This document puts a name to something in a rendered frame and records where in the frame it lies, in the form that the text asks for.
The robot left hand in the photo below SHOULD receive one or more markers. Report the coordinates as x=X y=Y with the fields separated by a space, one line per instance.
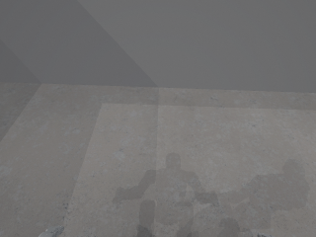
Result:
x=52 y=231

